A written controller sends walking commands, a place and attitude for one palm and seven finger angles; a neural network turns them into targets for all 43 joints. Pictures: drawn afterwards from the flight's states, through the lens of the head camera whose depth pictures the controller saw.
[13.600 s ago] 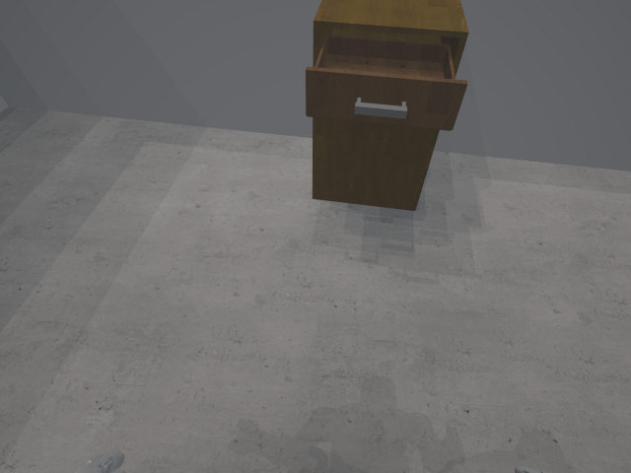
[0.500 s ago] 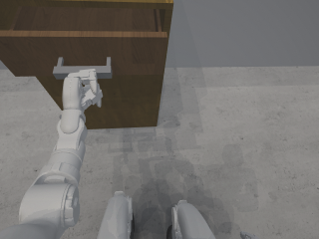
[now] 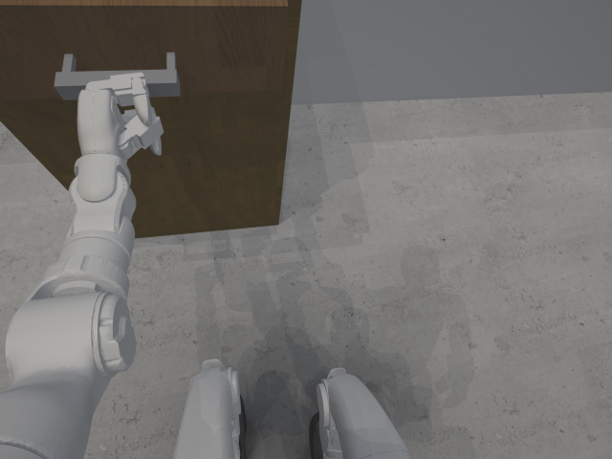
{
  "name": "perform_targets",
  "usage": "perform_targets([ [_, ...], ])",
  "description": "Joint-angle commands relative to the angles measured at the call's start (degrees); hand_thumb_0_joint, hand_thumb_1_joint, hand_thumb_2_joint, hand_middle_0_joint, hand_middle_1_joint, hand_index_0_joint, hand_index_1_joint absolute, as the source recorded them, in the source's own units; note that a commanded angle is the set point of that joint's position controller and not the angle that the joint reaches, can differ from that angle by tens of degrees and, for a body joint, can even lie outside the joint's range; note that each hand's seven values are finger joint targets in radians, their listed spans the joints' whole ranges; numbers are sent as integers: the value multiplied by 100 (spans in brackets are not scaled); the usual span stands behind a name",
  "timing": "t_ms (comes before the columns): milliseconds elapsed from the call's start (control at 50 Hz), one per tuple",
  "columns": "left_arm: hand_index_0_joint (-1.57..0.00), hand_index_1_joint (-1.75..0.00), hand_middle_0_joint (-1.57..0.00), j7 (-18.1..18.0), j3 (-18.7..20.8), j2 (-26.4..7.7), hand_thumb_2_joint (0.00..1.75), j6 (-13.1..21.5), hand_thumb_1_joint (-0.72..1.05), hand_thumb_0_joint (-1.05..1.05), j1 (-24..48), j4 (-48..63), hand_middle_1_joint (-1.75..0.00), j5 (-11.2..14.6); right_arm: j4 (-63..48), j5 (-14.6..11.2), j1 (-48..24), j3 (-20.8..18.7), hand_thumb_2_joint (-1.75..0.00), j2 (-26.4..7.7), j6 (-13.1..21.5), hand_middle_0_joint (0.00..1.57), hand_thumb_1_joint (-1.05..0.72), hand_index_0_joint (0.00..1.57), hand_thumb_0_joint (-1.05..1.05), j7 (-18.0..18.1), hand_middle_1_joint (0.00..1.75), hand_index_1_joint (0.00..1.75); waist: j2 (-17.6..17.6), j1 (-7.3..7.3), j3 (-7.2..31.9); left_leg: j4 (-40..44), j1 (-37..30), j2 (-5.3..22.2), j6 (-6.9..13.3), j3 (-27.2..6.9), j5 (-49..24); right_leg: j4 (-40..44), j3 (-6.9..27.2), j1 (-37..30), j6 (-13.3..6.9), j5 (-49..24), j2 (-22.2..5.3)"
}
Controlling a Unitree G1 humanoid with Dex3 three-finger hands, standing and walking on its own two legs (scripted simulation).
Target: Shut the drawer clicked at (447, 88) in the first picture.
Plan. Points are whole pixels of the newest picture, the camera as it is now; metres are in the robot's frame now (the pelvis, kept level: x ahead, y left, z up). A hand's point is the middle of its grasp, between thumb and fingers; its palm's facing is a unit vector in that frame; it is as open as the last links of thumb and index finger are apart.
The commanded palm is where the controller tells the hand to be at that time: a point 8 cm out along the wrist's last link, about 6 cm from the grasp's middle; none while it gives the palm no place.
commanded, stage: push the drawer shut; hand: left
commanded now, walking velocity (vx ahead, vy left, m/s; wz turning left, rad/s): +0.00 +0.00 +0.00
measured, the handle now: (121, 72) +0.60 +0.20 +0.05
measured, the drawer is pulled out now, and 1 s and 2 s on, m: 0.04 0.00 0.00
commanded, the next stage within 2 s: pull the fist back off the drawer in 0.68 s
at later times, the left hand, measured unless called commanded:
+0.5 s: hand (155, 97) +0.57 +0.16 +0.05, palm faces +0.07 -1.00 -0.05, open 2.9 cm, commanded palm +0.58 +0.17 +0.06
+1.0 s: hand (148, 93) +0.57 +0.17 +0.05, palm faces +0.06 -1.00 -0.07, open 3.1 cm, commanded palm +0.58 +0.16 +0.06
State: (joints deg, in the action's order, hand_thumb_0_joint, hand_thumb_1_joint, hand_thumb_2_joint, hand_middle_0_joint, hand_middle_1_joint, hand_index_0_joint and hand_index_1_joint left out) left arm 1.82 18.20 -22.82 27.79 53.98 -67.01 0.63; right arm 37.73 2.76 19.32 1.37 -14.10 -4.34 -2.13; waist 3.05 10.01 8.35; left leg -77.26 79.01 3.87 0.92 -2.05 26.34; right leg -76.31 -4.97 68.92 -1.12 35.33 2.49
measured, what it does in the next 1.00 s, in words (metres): stands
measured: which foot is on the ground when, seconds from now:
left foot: down 0.00-1.00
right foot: down 0.00-1.00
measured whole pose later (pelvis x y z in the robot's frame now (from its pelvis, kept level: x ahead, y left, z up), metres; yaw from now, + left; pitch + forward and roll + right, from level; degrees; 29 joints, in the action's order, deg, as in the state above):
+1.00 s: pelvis -0.03 +0.01 -0.03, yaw -2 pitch +31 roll -8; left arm 1.8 17.6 -34.9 19.6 71.3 -75.0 -3.7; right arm 38.2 3.8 21.2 4.9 -14.3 0.5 -0.9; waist 3.2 15.6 7.0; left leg -81.5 89.5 4.1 1.4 -4.5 24.0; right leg -79.6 -7.0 78.3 -0.8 32.9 3.2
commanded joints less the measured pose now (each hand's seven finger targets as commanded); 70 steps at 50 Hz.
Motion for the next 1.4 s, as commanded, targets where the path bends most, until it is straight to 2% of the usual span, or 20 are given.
perform_targets([
  [0,-140,-160,-140,-69,85,-1231,90,312,90,0,3541,1419,-160,-18,-192,62,1073,-346,-90,-1077,74,20,-90,20,0,79,30,30,894,446,3156,614,-3596,-136,147,-393,-1116,1185,208,152,-61,-1199,156],
  [20,-140,-160,-140,-74,182,-1352,90,280,90,0,3428,1283,-160,-49,-196,61,1096,-349,-90,-1096,57,20,-90,20,0,75,30,30,849,418,3139,619,-3596,-121,138,-416,-1125,1180,196,168,-74,-1186,170],
  [100,-140,-160,-140,-73,23,-1269,90,179,90,0,3861,1141,-160,-113,-153,80,1164,-321,-90,-1104,44,20,-90,20,0,63,30,30,976,597,2976,571,-3554,-104,149,-473,-1042,1146,160,440,-69,-1119,175],
  [160,-140,-160,-140,-100,174,-1574,90,124,90,0,4059,1177,-160,-179,-160,106,1229,-298,-90,-1126,34,20,-90,20,0,67,30,30,1062,597,3167,499,-3488,-96,162,-470,-1107,1102,179,373,-76,-1156,182],
  [200,-140,-160,-140,-84,48,-1404,90,84,90,0,4173,1152,-160,-197,-142,123,1274,-306,-90,-1138,29,20,-90,20,0,45,30,30,1232,663,3176,516,-3786,-67,132,-577,-1274,1058,115,638,-89,-1229,180],
  [260,-140,-160,-140,-117,159,-1589,90,-11,90,0,4290,1095,-160,-233,-126,142,1349,-294,-90,-1154,3,20,-90,20,0,37,30,30,1091,700,3239,455,-3621,-56,158,-561,-1257,1062,125,540,-73,-1234,194],
  [300,-140,-160,-140,-109,149,-1629,90,-33,90,0,4443,1139,-160,-260,-125,141,1375,-281,-90,-1156,13,20,-90,20,0,19,30,30,1306,709,3350,419,-3721,-59,151,-571,-1360,1025,116,624,-86,-1280,195],
  [340,-140,-160,-140,-106,304,-1847,90,-95,90,0,4501,1034,-160,-263,-120,140,1424,-258,-90,-1164,-5,20,-90,20,0,31,30,30,1073,745,3244,378,-3472,-56,183,-546,-1293,1056,132,500,-67,-1259,218],
  [460,-140,-160,-140,-164,142,-1895,90,-159,90,0,5065,1004,-160,-347,-54,140,1452,-212,-90,-1169,72,20,-90,20,0,74,30,30,1240,922,3111,369,-3268,-67,191,-571,-734,1073,147,746,-69,-896,227],
  [500,-140,-160,-140,-177,14,-1820,90,-127,90,0,5278,1105,-160,-360,-38,141,1448,-208,-90,-1179,135,20,-90,20,0,83,30,30,1510,963,3130,426,-3444,-58,167,-648,-644,1034,121,948,-90,-838,222],
  [780,-140,-160,-140,-174,-84,-2130,90,-367,90,0,5600,809,-160,-319,40,99,1384,-48,-90,-1253,502,20,-90,20,0,245,30,30,1584,1178,2957,541,-3042,-5,202,-716,306,1077,182,1143,-77,-363,214],
  [860,-140,-160,-140,-138,3,-2247,90,-429,90,0,5561,781,-160,-299,-5,97,1373,-38,-90,-1278,530,20,-90,20,0,254,30,30,1484,1130,2996,526,-2873,-17,196,-712,391,1052,181,1052,-78,-333,209],
  [920,-140,-160,-140,-128,86,-2298,90,-412,90,0,5540,861,-160,-295,-20,122,1394,-48,-90,-1293,533,20,-90,20,0,232,30,30,1682,1041,2987,577,-3044,-5,164,-782,343,982,120,1180,-104,-387,200],
  [960,-140,-160,-140,-120,-47,-2010,90,-461,90,0,5456,775,-160,-292,-15,128,1409,-80,-90,-1280,519,20,-90,20,0,204,30,30,1580,1057,2939,611,-3078,-3,150,-837,398,987,90,1246,-103,-392,198],
  [1040,-140,-160,-140,-116,75,-2056,90,-482,90,0,5315,898,-160,-286,-18,143,1451,-115,-90,-1309,497,20,-90,20,0,166,30,30,1608,943,3063,662,-3245,14,125,-896,346,938,44,1251,-109,-436,185],
  [1100,-140,-160,-140,-123,28,-1846,90,-508,90,0,5142,895,-160,-251,-10,145,1464,-143,-90,-1296,472,20,-90,20,0,127,30,30,1518,923,2990,698,-3354,21,117,-927,253,947,15,1291,-102,-505,171],
  [1160,-140,-160,-140,-110,98,-1797,90,-514,90,0,4804,1042,-160,-205,-60,137,1463,-163,-90,-1258,423,20,-90,20,0,90,30,30,1377,791,3144,669,-3332,-4,127,-826,45,986,33,1022,-97,-581,188],
  [1200,-140,-160,-140,-81,34,-1636,90,-469,90,0,4543,1128,-160,-200,-70,129,1454,-194,-90,-1244,392,20,-90,20,0,57,30,30,1531,706,3220,734,-3623,10,85,-878,-160,956,-7,1071,-119,-699,181],
  [1360,-140,-160,-140,-65,232,-1587,90,-338,90,0,3408,1528,-160,-88,-214,75,1357,-265,-90,-1149,199,20,-90,20,0,-11,30,30,1148,391,3326,685,-3630,-33,107,-557,-1001,1127,64,285,-97,-1115,197],
  [1380,-140,-160,-140,-62,233,-1560,90,-273,90,0,3369,1646,-160,-75,-229,81,1335,-270,-90,-1138,189,20,-90,20,0,-24,30,30,1273,354,3440,682,-3776,-32,95,-576,-1202,1079,62,295,-111,-1225,199],
])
